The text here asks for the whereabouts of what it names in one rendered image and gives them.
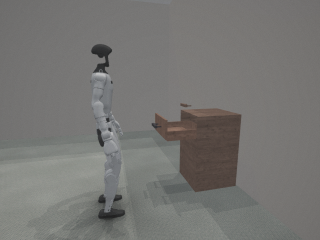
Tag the left robot forearm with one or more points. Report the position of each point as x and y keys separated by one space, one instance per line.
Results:
x=111 y=117

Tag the handle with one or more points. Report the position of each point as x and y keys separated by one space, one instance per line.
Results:
x=155 y=125
x=184 y=105

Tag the robot right thigh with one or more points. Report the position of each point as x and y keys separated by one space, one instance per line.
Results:
x=116 y=166

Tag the drawer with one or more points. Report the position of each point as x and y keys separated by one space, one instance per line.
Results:
x=175 y=130

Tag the right robot upper arm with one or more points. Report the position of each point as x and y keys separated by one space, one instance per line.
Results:
x=99 y=80

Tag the robot right hand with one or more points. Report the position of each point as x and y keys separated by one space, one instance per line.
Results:
x=110 y=148

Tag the robot left hand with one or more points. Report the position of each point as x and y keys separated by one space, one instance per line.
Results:
x=116 y=125

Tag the cabinet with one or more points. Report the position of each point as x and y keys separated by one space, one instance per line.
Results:
x=210 y=161

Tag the humanoid robot torso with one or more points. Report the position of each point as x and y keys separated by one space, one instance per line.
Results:
x=106 y=100

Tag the right robot forearm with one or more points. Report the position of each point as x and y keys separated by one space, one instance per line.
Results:
x=99 y=115

